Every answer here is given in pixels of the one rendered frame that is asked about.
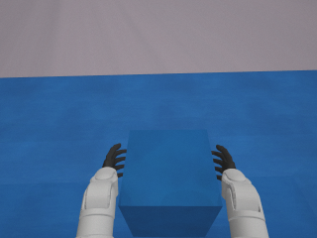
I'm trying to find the robot left hand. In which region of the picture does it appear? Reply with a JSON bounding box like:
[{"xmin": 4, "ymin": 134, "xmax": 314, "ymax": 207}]
[{"xmin": 102, "ymin": 143, "xmax": 127, "ymax": 178}]

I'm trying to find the carton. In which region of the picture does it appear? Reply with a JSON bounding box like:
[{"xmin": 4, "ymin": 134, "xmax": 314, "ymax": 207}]
[{"xmin": 118, "ymin": 129, "xmax": 223, "ymax": 238}]

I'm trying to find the robot right hand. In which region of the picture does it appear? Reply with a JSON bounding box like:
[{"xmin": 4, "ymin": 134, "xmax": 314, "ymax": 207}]
[{"xmin": 211, "ymin": 145, "xmax": 236, "ymax": 180}]

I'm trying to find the right robot forearm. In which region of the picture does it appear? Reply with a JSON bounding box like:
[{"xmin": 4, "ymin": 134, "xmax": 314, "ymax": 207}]
[{"xmin": 221, "ymin": 169, "xmax": 269, "ymax": 238}]

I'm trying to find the left robot forearm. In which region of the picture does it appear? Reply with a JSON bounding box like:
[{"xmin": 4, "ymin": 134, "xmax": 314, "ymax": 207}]
[{"xmin": 75, "ymin": 167, "xmax": 119, "ymax": 238}]

